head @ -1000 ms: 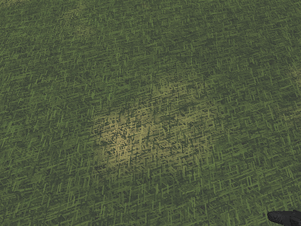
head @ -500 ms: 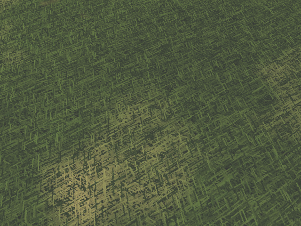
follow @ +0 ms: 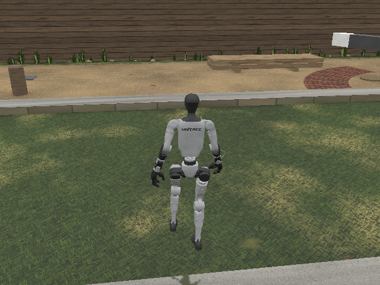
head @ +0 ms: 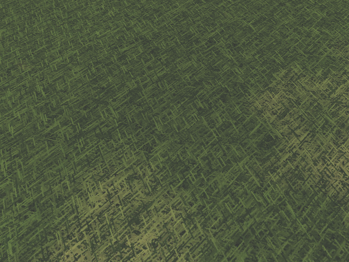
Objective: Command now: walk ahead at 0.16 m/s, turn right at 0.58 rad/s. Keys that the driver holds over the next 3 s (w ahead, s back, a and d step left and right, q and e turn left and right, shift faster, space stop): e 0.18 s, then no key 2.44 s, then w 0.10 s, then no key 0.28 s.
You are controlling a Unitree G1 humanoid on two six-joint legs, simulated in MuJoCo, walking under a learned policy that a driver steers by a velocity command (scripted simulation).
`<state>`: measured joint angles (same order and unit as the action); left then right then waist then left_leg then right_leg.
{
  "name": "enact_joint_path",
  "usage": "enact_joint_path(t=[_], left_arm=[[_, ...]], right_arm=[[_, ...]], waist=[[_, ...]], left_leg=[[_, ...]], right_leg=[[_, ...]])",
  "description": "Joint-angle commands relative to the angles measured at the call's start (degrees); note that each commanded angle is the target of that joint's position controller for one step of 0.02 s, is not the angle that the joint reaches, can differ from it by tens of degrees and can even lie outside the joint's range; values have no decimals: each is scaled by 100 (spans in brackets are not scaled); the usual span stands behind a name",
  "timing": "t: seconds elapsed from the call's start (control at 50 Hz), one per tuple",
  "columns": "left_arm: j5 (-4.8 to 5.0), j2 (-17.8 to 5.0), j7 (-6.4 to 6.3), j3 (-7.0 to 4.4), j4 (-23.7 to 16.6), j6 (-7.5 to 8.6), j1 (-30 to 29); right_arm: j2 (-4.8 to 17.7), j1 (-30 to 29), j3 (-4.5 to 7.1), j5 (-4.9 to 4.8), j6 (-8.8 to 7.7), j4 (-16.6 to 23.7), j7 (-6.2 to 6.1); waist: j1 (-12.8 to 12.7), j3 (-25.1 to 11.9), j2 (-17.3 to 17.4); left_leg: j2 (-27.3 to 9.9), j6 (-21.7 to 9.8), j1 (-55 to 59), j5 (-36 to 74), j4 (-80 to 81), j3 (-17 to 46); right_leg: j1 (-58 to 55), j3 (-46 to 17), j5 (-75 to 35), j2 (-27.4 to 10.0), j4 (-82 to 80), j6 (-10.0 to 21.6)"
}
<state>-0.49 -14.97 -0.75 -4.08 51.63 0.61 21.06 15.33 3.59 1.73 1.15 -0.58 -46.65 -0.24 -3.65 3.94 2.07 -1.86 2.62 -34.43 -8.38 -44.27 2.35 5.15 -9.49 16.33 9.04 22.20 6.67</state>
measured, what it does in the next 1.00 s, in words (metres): steps on the spot: left foot, then right foot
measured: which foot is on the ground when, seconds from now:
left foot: up 0.00-0.08, down 0.10-1.00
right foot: down 0.00-0.10, up 0.12-0.50, down 0.52-1.00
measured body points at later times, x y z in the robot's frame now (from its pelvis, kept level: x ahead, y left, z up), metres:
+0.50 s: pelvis +0.06 +0.02 +0.00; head +0.08 +0.02 +0.44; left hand +0.23 +0.25 -0.13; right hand +0.08 -0.26 -0.14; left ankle +0.16 +0.11 -0.74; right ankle +0.03 -0.08 -0.74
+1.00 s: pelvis +0.05 +0.02 +0.00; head +0.06 +0.02 +0.45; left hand +0.17 +0.26 -0.14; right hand +0.02 -0.23 -0.15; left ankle +0.09 +0.14 -0.74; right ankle +0.04 -0.08 -0.74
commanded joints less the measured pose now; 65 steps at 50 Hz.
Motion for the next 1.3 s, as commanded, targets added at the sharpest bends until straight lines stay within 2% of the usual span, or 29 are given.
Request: enact_joint_path(t=[0.02, 0.06, 0.08, 0.1, 0.12, 0.14, 0.16, 0.18, 0.22, 0.26, 0.3, 0.38, 0.44, 0.48, 0.5, 0.52, 0.54, 0.56, 0.58, 0.64, 0.68, 0.72, 0.74, 0.76, 0.78, 0.8, 0.84, 1.08, 1.3], left_arm=[[-56, -903, -78, -212, -279, -34, 228], [-56, -988, -84, -235, -415, -34, -144], [-2, -1017, -64, -236, -479, 7, -371], [110, -836, -21, -172, -654, 78, -472], [261, -343, -47, -87, -747, 70, 324], [45, -820, -119, -166, -533, -49, 801], [-73, -969, -112, -217, -410, -142, 523], [-98, -915, -50, -215, -447, -199, 142], [-72, -737, 88, -178, -533, -336, -114], [-8, -619, 144, -124, -529, -394, -77], [-14, -572, 133, -83, -551, -421, -192], [-44, -461, 131, 51, -586, -494, -550], [-17, -488, 121, 117, -565, -468, -712], [-44, -416, 101, 167, -403, -384, -434], [-75, -500, 85, 177, -387, -323, -460], [-172, -735, 49, 172, -460, -248, -574], [-124, -1118, 19, 117, -555, -215, -970], [-168, -789, 3, 204, -538, -146, -1185], [-148, -594, -29, 276, -515, -87, -1428], [-54, -491, -117, 350, -320, 20, -1399], [-8, -483, -119, 370, -159, 42, -1195], [29, -544, -119, 344, -57, 32, -1153], [28, -522, -111, 343, -11, 29, -1061], [36, -518, -84, 314, 79, 27, -756], [50, -460, -95, 325, 215, 1, -821], [42, -458, -108, 316, 273, -29, -920], [22, -463, -102, 295, 345, -57, -993], [18, -291, -117, 340, 954, -43, -762], [6, -103, -137, 403, 1262, -37, -379]], right_arm=[[552, -252, 69, -42, -142, 432, -38], [697, 291, 94, -60, -213, 300, -92], [767, 734, 115, -26, -274, 197, -137], [1038, 1334, 176, 43, -354, 141, -200], [1522, 1241, 239, 12, -281, 327, -249], [1264, 1297, 237, -127, -150, 322, -203], [821, 1044, 119, -126, -101, 434, -187], [566, 739, 40, -105, -60, 484, -200], [564, 538, 15, -14, -13, 498, -234], [632, 648, 43, 34, -36, 409, -193], [669, 721, 56, 27, -66, 333, -166], [736, 676, 80, 41, -4, 263, -106], [877, 788, 137, 52, 105, 165, -41], [913, 792, 151, -16, 192, 104, -32], [875, 1002, 151, -18, 210, 14, -33], [612, 1169, 95, -13, 197, 37, 0], [253, 1074, -2, -98, 177, 195, -26], [515, 873, 61, -65, 236, 55, -70], [456, 960, 68, -103, 263, 1, -51], [395, 1241, 57, -6, 240, -288, -54], [285, 1318, 10, -35, 209, -422, -98], [326, 1376, -11, -47, 168, -558, -145], [470, 1364, 1, -15, 141, -591, -156], [696, 1267, 46, -46, 137, -655, -149], [514, 1272, 24, -98, 143, -753, -105], [324, 1345, -30, -74, 136, -843, -79], [331, 1295, -42, -29, 126, -952, -100], [218, 1342, -93, -35, 103, -1422, -147], [63, 1458, -133, -43, 98, -1660, -159]], waist=[[17, -418, -736], [301, -489, -817], [580, -583, -748], [808, -1086, -248], [380, -1829, 1181], [258, -2258, 968], [229, -1640, 240], [234, -1083, 5], [202, -675, 548], [199, -748, 627], [209, -822, 567], [295, -778, 767], [399, -686, 848], [215, -603, 648], [214, -465, 417], [330, -475, -432], [495, -245, -1565], [356, -57, -1160], [550, -53, -1055], [594, -236, -1113], [548, -480, -911], [552, -599, -749], [472, -601, -676], [209, -444, -381], [354, -282, -196], [425, -168, -157], [394, -130, 0], [405, -101, -174], [387, -16, -159]], left_leg=[[307, -138, 221, -119, 584, -36], [442, -310, 1175, -165, 1385, 29], [436, -409, 1920, 414, 2072, 20], [-437, -652, 3202, 1774, 2271, 665], [-2292, -1463, 4590, 4971, 1957, 2463], [-2711, -1960, 4196, 5153, 1888, 3068], [-2324, -1859, 3634, 4380, 2016, 2415], [-1862, -1633, 3096, 3523, 2248, 1662], [-1243, -1401, 2504, 2531, 2603, 909], [-1093, -1451, 2349, 2647, 2637, 580], [-1143, -1524, 2361, 2370, 2692, 489], [-1107, -1492, 2076, 603, 2929, 455], [-1138, -1466, 1945, -152, 2936, 592], [-1085, -1250, 1614, -226, 2710, 533], [-1022, -963, 1312, -329, 2592, 487], [-673, -599, 1048, -738, 1935, 139], [145, -300, 1086, -1438, 1634, -528], [-2, -306, 1803, -1535, 978, -167], [68, -345, 1927, -1368, 899, -116], [139, -335, 1896, -1129, 975, -184], [122, -265, 2121, -960, 1516, -198], [-65, -213, 2723, 221, 2307, -79], [-297, -208, 2965, 662, 2376, 120], [-394, -261, 2973, 965, 2167, 214], [-321, -285, 2580, 595, 2244, 199], [-292, -280, 2399, 317, 2417, 211], [-276, -289, 2347, 252, 2528, 221], [-312, -421, 2423, -186, 2611, 323], [-286, -459, 2288, -390, 2633, 361]], right_leg=[[-556, -1075, -5076, -1446, 487, 310], [-273, -1258, -4931, -1289, 872, 94], [-37, -1261, -4761, -1058, 1325, -80], [554, -1042, -3666, -790, 2374, -299], [1841, -56, 1424, 242, 4007, -514], [1969, 296, 2359, 59, 4852, -487], [2063, 226, 1929, -203, 5138, -536], [2141, 321, 1577, -372, 4998, -620], [2050, 392, 1138, -511, 4719, -777], [1842, 468, 985, -386, 4530, -839], [1782, 484, 972, -386, 4089, -846], [1316, 708, 924, -589, 2740, -744], [870, 943, 835, -604, 1779, -627], [160, 1090, 94, -608, 529, -455], [-155, 842, -272, -714, -160, -331], [-278, -315, 123, -1580, -925, -178], [738, -1496, 52, -2627, -1294, 250], [1431, -1249, 34, -2608, -1273, 444], [1436, -910, -137, -2333, -1202, 375], [645, -233, -2120, -1879, -653, 190], [228, -120, -3113, -1884, -279, 193], [286, -111, -2603, -1735, -136, -59], [450, -136, -2016, -1608, -161, -195], [638, -77, -1676, -1389, -336, -265], [474, 82, -1335, -1279, -403, -298], [368, 115, -1118, -1273, -345, -325], [357, 114, -1067, -1299, -305, -308], [617, 168, -615, -1259, -455, -382], [731, 218, -519, -1249, -403, -428]])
